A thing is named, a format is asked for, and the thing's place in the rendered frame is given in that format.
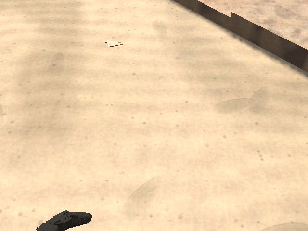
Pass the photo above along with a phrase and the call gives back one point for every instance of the robot left hand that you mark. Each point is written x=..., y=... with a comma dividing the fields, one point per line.
x=65, y=220

